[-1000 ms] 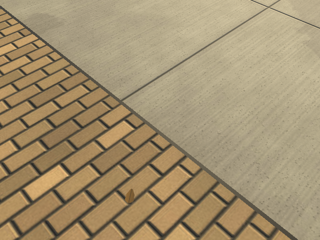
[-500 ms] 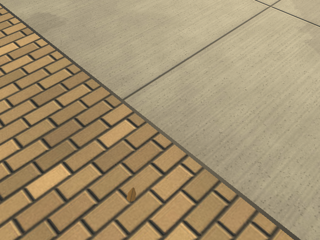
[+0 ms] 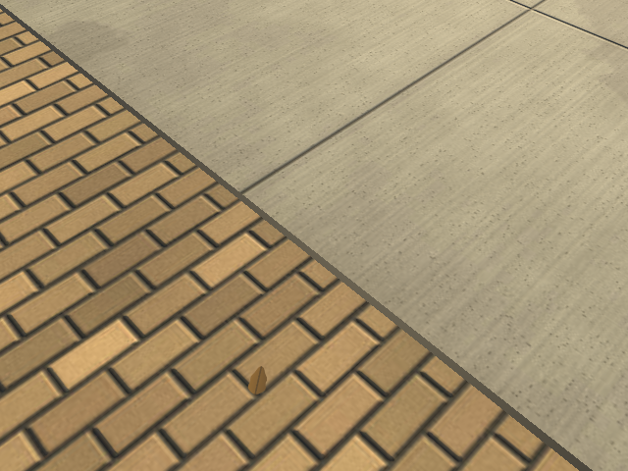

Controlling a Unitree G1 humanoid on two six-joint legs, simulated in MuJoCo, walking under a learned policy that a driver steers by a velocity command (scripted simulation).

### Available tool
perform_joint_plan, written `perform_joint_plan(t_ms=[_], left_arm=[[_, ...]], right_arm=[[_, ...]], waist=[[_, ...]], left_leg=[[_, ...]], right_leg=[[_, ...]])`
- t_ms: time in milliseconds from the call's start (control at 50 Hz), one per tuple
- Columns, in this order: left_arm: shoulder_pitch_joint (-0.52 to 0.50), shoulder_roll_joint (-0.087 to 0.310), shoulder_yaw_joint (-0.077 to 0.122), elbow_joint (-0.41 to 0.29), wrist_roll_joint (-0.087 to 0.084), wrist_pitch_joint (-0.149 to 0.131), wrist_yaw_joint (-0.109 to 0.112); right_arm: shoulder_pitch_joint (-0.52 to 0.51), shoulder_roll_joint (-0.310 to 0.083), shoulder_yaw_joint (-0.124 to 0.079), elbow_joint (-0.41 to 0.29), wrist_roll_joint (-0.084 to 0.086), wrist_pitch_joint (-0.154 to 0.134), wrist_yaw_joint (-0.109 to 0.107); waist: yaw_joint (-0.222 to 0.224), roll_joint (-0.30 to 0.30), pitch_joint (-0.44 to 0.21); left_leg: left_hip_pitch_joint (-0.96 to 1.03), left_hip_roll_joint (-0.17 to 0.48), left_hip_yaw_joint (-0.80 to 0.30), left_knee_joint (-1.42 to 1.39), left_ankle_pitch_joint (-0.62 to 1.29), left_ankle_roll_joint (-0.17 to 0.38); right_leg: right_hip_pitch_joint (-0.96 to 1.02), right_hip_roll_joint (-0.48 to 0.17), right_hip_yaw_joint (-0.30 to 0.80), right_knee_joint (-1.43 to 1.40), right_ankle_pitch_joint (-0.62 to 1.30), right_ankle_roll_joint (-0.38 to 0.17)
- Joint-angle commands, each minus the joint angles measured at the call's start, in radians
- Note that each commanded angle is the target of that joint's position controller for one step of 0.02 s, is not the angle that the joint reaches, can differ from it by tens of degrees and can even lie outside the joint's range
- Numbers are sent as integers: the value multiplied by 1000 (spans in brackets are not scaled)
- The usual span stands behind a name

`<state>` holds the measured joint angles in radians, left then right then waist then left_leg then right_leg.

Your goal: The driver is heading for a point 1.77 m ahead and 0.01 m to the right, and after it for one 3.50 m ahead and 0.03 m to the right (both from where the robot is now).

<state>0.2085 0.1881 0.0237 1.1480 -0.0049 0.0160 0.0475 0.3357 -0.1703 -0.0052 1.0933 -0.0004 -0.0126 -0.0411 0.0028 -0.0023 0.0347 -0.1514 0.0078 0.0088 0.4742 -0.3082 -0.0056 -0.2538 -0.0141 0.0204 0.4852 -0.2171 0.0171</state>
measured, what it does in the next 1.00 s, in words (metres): walks ahead: left foot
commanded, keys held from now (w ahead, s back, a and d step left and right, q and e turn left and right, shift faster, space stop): no key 0.28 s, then w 0.72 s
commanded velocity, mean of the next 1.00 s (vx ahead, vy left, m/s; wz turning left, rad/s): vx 0.25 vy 0.00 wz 0.00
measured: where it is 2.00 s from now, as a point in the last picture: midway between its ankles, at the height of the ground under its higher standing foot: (325, 336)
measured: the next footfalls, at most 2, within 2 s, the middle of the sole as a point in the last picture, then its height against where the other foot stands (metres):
left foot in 1.00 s outside the picture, level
right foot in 1.52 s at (369, 379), level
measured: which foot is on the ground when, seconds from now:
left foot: down 0.00-0.54, up 0.56-0.98, down 1.00-1.00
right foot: down 0.00-1.00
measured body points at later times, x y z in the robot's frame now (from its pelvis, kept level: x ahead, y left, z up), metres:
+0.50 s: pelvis +0.04 -0.01 -0.01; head +0.04 -0.02 +0.44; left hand +0.05 +0.23 -0.16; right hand -0.03 -0.25 -0.16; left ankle -0.03 +0.12 -0.74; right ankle +0.03 -0.12 -0.73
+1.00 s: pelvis +0.27 +0.01 -0.03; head +0.31 +0.01 +0.42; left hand +0.14 +0.25 -0.16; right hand +0.51 -0.21 -0.12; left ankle +0.42 +0.11 -0.74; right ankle +0.04 -0.12 -0.73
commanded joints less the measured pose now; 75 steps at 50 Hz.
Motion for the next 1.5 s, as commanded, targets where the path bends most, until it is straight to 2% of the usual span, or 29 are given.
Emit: perform_joint_plan(t_ms=[20,280,340,380,420,460,520,540,560,580,600,620,680,780,900,940,980,1000,1020,1040,1060,1080,1100,1140,1200,1280,1420,1460,1500], left_arm=[[41,94,13,-18,0,-5,3],[62,87,12,-23,-1,-6,4],[88,87,17,-14,-11,-5,7],[49,78,17,-41,-11,-26,2],[10,36,9,-69,-14,-63,-18],[-1,39,10,-90,-25,-92,-36],[196,57,30,-17,-31,-110,-43],[329,111,53,17,-23,-111,-42],[481,247,87,30,-30,-116,-47],[471,209,66,22,-7,-132,-54],[365,149,46,-10,-5,-144,-52],[294,114,33,-37,-6,-147,-56],[270,61,8,-52,0,-128,-61],[297,125,9,-75,11,-106,-28],[343,162,29,-74,-15,-105,-22],[319,181,38,-82,-10,-97,-22],[286,186,42,-95,2,-80,-24],[270,170,32,-115,9,-79,-28],[407,12,-9,-132,5,-97,-43],[386,111,25,-123,23,-111,-51],[290,121,34,-159,22,-115,-52],[233,115,29,-176,25,-123,-53],[211,102,31,-178,34,-117,-55],[249,82,29,-173,52,-85,-66],[177,71,22,-213,52,-57,-77],[-27,74,10,-289,44,-56,-83],[-216,92,10,-361,31,-67,-85],[-206,99,17,-370,33,-76,-81],[-45,110,31,-321,39,-92,-72]], right_arm=[[89,-85,-14,-9,0,-4,-3],[109,-76,-15,-9,1,-5,-3],[124,-103,-27,-7,13,2,-12],[143,-134,-38,-22,23,-7,-14],[185,-193,-62,-20,32,-27,-8],[141,-190,-66,-43,28,-40,-2],[29,-167,-60,-87,40,-42,12],[-9,-149,-54,-107,34,-50,15],[-12,-81,-37,-145,28,-69,13],[-25,-73,-35,-159,42,-89,15],[-37,-93,-40,-166,57,-101,24],[-42,-98,-41,-161,54,-108,33],[-79,-142,-70,-164,31,-111,46],[-277,-62,-43,-240,25,-87,60],[-440,-104,-37,-311,35,-91,85],[-390,-142,-53,-309,33,-97,91],[-141,-213,-94,-238,36,-94,83],[36,-265,-115,-193,34,-89,73],[156,-369,-135,-164,6,-86,71],[173,-298,-116,-142,-67,-60,62],[42,-282,-109,-151,-58,-59,57],[-47,-202,-89,-168,-46,-66,58],[-88,-163,-77,-166,-37,-72,59],[-97,-127,-63,-152,-28,-81,60],[-42,-154,-66,-130,-25,-94,60],[41,-157,-63,-113,-20,-91,55],[148,-178,-64,-81,-22,-85,46],[149,-189,-67,-75,-26,-79,40],[125,-193,-67,-73,-23,-71,37]], waist=[[0,6,25],[0,7,29],[-3,42,51],[-24,80,131],[-44,192,153],[-21,184,186],[81,110,134],[131,-12,80],[164,-298,1],[136,-259,-12],[83,-139,66],[58,-84,79],[31,-73,76],[47,-54,112],[53,-80,142],[2,-99,81],[-130,-126,-87],[-205,-91,-197],[-134,200,-396],[-140,140,-390],[-74,123,-215],[-47,62,-119],[-14,62,-56],[36,95,-46],[46,95,-7],[2,62,47],[-57,63,75],[-47,73,64],[31,49,-5]], left_leg=[[-111,14,-10,-105,110,14],[-112,13,-10,-102,116,14],[-144,8,-29,-116,-304,59],[-172,89,-148,-174,-502,119],[-108,255,-374,-283,-557,208],[-136,322,-446,-311,-485,243],[-271,165,-205,-138,-247,142],[-363,83,-91,107,-60,96],[-549,-43,59,475,-88,32],[-646,-41,-68,717,-219,46],[-724,21,-112,829,-155,76],[-732,61,-106,838,-58,97],[-658,117,-50,685,100,95],[-615,99,15,372,229,33],[-495,52,35,113,314,69],[-395,18,48,88,274,103],[-68,-53,89,102,236,148],[223,53,-34,116,205,193],[581,343,-561,-5,-52,372],[486,396,-748,-184,23,335],[331,347,-576,-181,25,289],[170,311,-438,-196,100,257],[40,261,-333,-226,158,224],[-103,215,-227,-269,197,206],[-147,200,-167,-335,186,232],[-78,194,-130,-388,175,239],[121,215,-87,-329,326,205],[176,232,-85,-265,434,191],[167,195,-38,-62,635,159]], right_leg=[[69,-9,4,-61,128,-31],[68,-8,3,-56,134,-30],[4,50,-55,3,-295,-46],[-127,47,-55,71,-392,-62],[-228,41,-93,258,-224,-61],[-251,-13,-53,314,-240,-94],[130,43,-104,2,-107,-101],[288,-46,59,-73,-105,-123],[448,-275,475,-249,-203,-245],[422,-389,741,-331,-274,-322],[381,-387,655,-316,-254,-304],[350,-334,512,-315,-209,-268],[306,-213,223,-336,100,-186],[209,-182,85,-377,260,-198],[262,-229,33,-382,309,-188],[335,-244,10,-282,562,-165],[310,-200,-39,21,865,-128],[110,-159,-57,295,687,-94],[-255,38,-45,738,63,-27],[-327,85,40,885,-296,-63],[-387,16,57,920,-217,-83],[-374,-34,45,851,-129,-95],[-322,-67,42,781,-90,-102],[-206,-83,27,708,-82,-95],[-241,-101,-8,609,-21,-79],[-328,-116,-37,354,123,-47],[-314,-61,-81,104,143,-61],[-270,-40,-93,62,73,-83],[-48,13,-121,-38,68,-115]])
